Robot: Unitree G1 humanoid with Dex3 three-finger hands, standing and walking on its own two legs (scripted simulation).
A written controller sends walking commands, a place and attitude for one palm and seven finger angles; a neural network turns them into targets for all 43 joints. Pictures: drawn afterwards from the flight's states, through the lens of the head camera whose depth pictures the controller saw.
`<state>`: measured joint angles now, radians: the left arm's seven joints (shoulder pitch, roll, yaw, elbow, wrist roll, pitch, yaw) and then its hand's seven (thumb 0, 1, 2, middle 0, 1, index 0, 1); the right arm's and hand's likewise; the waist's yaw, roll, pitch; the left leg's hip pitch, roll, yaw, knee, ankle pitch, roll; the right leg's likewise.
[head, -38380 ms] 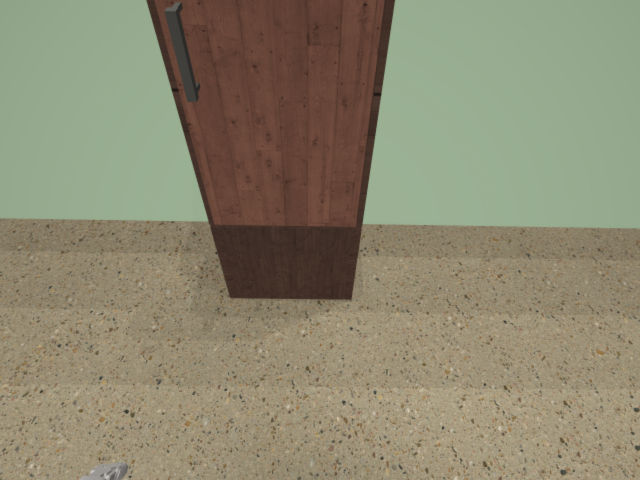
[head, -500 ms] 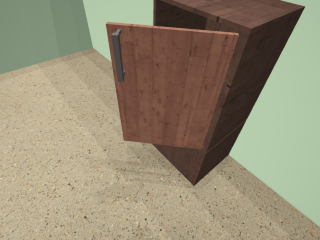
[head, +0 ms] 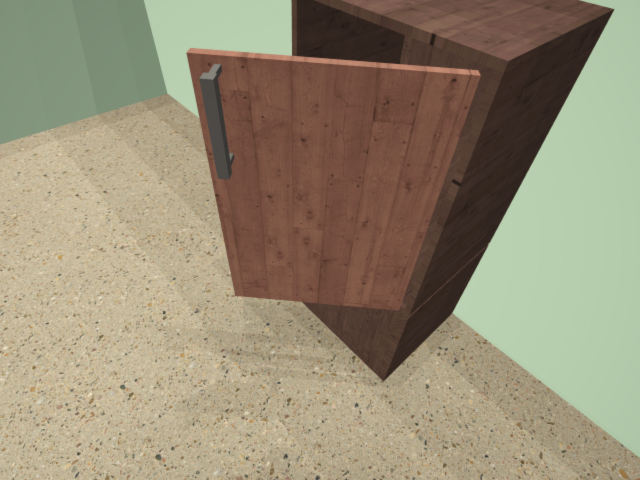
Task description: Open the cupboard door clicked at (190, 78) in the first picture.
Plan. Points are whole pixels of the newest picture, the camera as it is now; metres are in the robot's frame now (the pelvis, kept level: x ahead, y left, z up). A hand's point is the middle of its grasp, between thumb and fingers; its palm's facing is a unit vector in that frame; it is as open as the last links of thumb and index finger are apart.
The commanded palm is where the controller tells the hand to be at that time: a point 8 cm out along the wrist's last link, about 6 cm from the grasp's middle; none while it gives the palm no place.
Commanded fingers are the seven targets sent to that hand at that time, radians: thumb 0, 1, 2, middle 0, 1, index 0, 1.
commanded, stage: come to a stop and stand still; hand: left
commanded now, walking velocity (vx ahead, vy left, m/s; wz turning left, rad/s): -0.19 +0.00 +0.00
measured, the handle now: (220, 124) +0.57 +0.20 +0.16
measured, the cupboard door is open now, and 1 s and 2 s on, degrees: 43 43 43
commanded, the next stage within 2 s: none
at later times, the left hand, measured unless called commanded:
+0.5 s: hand out of the picture +0.07 +0.18 -0.18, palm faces +0.04 -0.98 -0.19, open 7.4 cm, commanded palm none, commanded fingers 0.00 0.90 0.90 -0.20 -0.30 -0.20 -0.30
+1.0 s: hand out of the picture -0.01 +0.18 -0.16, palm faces +0.01 -0.97 -0.24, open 7.4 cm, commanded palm none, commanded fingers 0.00 0.90 0.90 -0.20 -0.30 -0.20 -0.30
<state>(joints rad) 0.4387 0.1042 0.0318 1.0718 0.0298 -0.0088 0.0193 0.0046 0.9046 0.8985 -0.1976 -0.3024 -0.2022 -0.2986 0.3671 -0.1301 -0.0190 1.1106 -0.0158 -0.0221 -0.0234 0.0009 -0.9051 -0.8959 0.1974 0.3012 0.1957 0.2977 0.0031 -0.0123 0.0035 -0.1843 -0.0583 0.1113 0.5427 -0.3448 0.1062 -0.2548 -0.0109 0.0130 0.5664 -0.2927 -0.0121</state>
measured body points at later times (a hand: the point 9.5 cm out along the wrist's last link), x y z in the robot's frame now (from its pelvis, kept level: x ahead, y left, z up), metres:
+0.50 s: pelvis +0.02 +0.01 +0.00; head +0.05 +0.03 +0.44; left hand +0.07 +0.23 -0.17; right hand +0.04 -0.22 -0.15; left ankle -0.02 +0.05 -0.73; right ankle +0.06 -0.13 -0.73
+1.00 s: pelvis +0.01 +0.00 +0.01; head +0.02 -0.02 +0.46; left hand -0.01 +0.23 -0.14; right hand +0.02 -0.23 -0.16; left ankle -0.02 +0.05 -0.73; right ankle +0.04 -0.13 -0.73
